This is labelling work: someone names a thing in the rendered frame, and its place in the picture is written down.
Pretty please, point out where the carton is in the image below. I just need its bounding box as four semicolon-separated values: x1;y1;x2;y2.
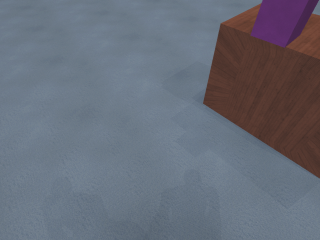
251;0;319;48

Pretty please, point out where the pedestal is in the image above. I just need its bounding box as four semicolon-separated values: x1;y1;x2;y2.
203;4;320;178

